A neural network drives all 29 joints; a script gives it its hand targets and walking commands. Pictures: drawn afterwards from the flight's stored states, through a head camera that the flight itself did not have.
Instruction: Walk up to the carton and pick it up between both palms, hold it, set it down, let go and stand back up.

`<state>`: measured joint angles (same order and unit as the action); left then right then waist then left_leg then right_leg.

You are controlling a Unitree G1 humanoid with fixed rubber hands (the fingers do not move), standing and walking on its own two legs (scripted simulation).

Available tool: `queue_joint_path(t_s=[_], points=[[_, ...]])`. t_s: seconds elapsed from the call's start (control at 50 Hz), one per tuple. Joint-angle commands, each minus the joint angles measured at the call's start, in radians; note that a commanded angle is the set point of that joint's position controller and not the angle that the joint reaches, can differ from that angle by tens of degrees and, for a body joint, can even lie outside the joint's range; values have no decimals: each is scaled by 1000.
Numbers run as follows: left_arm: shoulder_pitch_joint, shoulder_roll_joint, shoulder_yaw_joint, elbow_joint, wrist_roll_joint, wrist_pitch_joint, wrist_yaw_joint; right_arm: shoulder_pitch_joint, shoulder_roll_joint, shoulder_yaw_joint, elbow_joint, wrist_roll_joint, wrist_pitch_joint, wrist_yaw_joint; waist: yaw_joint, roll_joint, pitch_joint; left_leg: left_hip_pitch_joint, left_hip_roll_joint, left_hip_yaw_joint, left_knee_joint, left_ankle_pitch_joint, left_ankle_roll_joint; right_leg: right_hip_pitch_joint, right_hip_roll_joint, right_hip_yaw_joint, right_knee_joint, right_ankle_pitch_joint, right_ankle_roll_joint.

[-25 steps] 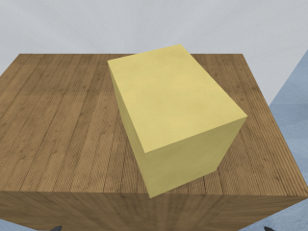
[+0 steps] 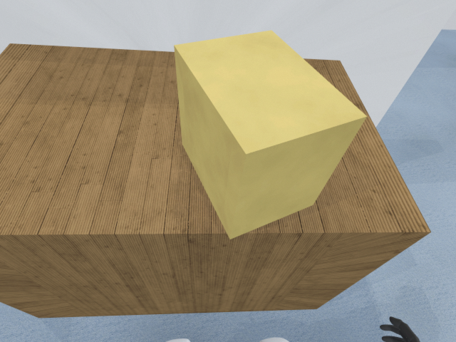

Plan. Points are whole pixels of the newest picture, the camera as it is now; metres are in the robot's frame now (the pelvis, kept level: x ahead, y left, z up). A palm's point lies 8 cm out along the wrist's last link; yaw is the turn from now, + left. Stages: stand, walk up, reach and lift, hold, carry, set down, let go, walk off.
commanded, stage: walk up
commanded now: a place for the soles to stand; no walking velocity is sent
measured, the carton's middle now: (251, 133) +0.47 -0.02 +0.09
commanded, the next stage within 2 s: reach and lift in 1.94 s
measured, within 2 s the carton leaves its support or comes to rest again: neither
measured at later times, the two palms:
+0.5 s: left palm out of the picture +0.10 +0.26 -0.09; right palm out of the picture +0.05 -0.34 -0.10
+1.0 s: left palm out of the picture +0.11 +0.26 -0.10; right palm out of the picture +0.08 -0.35 -0.10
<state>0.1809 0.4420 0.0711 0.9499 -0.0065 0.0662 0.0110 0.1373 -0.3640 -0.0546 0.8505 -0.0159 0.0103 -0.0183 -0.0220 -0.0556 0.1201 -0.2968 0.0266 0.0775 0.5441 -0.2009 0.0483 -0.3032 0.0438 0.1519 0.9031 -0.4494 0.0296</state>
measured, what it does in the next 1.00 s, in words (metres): steps on the spot: right foot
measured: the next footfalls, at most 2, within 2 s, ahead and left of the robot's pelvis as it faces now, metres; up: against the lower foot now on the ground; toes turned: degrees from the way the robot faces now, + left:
right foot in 0.12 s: -0.03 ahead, -0.16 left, +0.00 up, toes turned -1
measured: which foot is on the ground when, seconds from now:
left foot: down 0.00-1.00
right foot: up 0.00-0.10, down 0.12-1.00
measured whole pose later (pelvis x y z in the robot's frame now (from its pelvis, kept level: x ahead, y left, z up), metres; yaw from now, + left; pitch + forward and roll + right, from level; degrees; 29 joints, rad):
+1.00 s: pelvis +0.02 -0.04 +0.01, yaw -4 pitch -2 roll +0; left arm 0.16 0.36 0.02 1.06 -0.01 -0.02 0.02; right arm 0.13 -0.37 -0.04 1.03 0.00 -0.01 0.00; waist -0.02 0.00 0.05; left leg -0.19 0.06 0.10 0.38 -0.15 -0.02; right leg 0.01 0.02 0.09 0.34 -0.30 -0.01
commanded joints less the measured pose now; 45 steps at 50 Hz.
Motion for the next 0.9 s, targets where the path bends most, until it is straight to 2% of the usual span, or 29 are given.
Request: queue_joint_path(t_s=[0.0,0.04,0.06,0.08,0.1,0.12,0.14,0.16,0.18,0.22,0.24,0.26,0.28,0.3,0.34,0.36,0.4,0.46,0.48,0.52,0.54,0.58,0.66,0.7,0.74,0.76,0.78,0.86,0.88], points=[[70,166,41,-51,-6,-21,-8,-30,-277,-66,-97,-5,-14,-4,5,261,-77,82,249,-319,-330,-429,89,21,-35,-58,-251,-87,-28],[155,155,40,-22,-10,-30,-14,-20,-288,-79,-92,-1,-2,3,22,250,-79,63,263,-292,-345,-453,50,99,-23,-120,-377,-35,-64],[191,142,39,-7,-13,-42,-14,-47,-274,-71,-100,1,5,6,48,256,-85,35,240,-244,-288,-446,42,168,-41,-119,-517,105,-83],[180,154,38,0,2,-55,-16,-32,-259,-70,-95,1,10,12,40,134,-68,-2,196,-182,-242,-441,-9,207,-40,-104,-626,212,-84],[181,158,36,-8,7,-66,-14,-23,-225,-66,-89,4,4,19,39,46,-91,0,163,-145,-124,-373,-37,198,-132,44,-668,120,-108],[65,195,40,-51,10,-81,-16,-27,-195,-67,-86,28,1,29,0,-43,-85,65,55,-71,-41,-236,-71,16,-246,219,-723,-185,-171],[-60,196,39,-99,16,-93,-13,-18,-222,-69,-67,27,-1,26,-20,-39,-33,215,38,-80,44,-168,-56,-169,-266,212,-735,-243,-172],[-109,156,19,-102,19,-101,-8,-13,-193,-57,-60,18,-4,27,-47,-10,-9,297,62,-92,-20,-73,-36,-214,-224,124,-706,-139,-130],[-79,141,9,-83,9,-101,-10,-19,-189,-53,-60,25,-13,28,-44,15,-29,326,93,-99,-99,6,-33,-189,-174,54,-673,-37,-91],[4,138,1,-58,2,-101,-14,-33,-236,-62,-41,21,-24,27,-15,27,-58,296,158,-207,-225,-104,-8,-127,-137,20,-622,-14,-72],[35,129,-1,-46,2,-100,-19,-35,-243,-65,-27,11,-27,26,0,18,-63,244,176,-223,-243,-170,0,-68,-132,3,-624,-14,-73],[61,132,0,-39,1,-97,-17,-37,-233,-65,-17,7,-27,26,19,25,-65,207,153,-208,-231,-189,-1,1,-141,15,-642,-7,-80],[53,133,-2,-42,-4,-99,-16,-45,-226,-58,-13,15,-27,27,22,0,-54,222,129,-174,-216,-103,-15,-28,-154,23,-663,19,-84],[29,146,-1,-35,-9,-101,-15,-44,-219,-58,-5,17,-27,29,7,20,-55,258,115,-156,-209,-66,-20,-40,-163,18,-666,37,-82],[6,136,-4,-36,-7,-102,-10,-39,-203,-48,17,12,-33,30,4,61,-51,247,132,-169,-229,-59,-14,-38,-158,8,-658,47,-82],[-6,137,-3,-36,-8,-103,-10,-21,-213,-50,20,14,-32,29,2,16,-40,230,131,-162,-225,-38,-17,-17,-155,7,-663,76,-80],[-25,145,-5,-37,-7,-107,-7,-4,-199,-36,48,20,-35,28,1,14,-65,231,119,-155,-222,8,-25,10,-161,11,-680,71,-81],[-30,139,-5,-15,-13,-109,-2,-14,-199,-37,57,16,-42,28,9,75,-64,219,123,-137,-219,77,-32,69,-165,-2,-668,199,-76],[-43,138,-6,-12,-13,-109,-1,-23,-196,-34,70,16,-43,27,8,24,-81,236,121,-128,-222,84,-27,62,-163,-6,-668,211,-74],[-62,141,-3,-10,-7,-104,0,-4,-196,-27,76,22,-45,24,9,24,-104,225,129,-136,-234,91,-27,101,-157,-24,-652,230,-75],[-39,125,-10,1,-13,-102,4,-19,-194,-28,83,14,-47,22,19,76,-102,218,138,-138,-216,120,-15,118,-154,-16,-644,292,-72],[-50,129,-10,13,-12,-102,6,-16,-192,-26,88,19,-51,17,12,58,-100,216,138,-133,-208,182,-11,124,-157,-19,-638,336,-70],[-76,124,-13,19,-11,-102,7,-4,-201,-26,104,17,-48,18,0,42,-116,246,135,-106,-209,184,-17,128,-151,-21,-636,364,-64],[-65,142,-6,26,-13,-95,8,-8,-203,-24,99,18,-46,14,1,95,-116,243,134,-97,-207,208,-22,128,-155,-16,-631,364,-67],[-63,124,-11,29,-7,-96,9,-15,-199,-26,97,9,-43,12,3,111,-114,254,141,-98,-198,219,-13,123,-153,-12,-634,381,-69],[-65,130,-12,38,-6,-97,12,-14,-188,-21,115,16,-44,12,1,43,-123,261,151,-108,-191,254,-12,140,-150,-28,-631,404,-66],[-70,122,-12,41,-7,-96,9,-7,-198,-22,109,19,-46,10,-4,22,-126,274,156,-108,-184,282,-11,137,-154,-27,-640,442,-59],[-57,109,-15,48,-9,-101,8,-26,-204,-26,115,15,-42,11,5,75,-155,286,146,-86,-170,266,-17,146,-155,-13,-630,436,-72],[-62,126,-13,44,-5,-97,11,-24,-204,-29,117,14,-38,9,-8,50,-126,282,143,-77,-185,232,-10,125,-157,-15,-636,428,-69]])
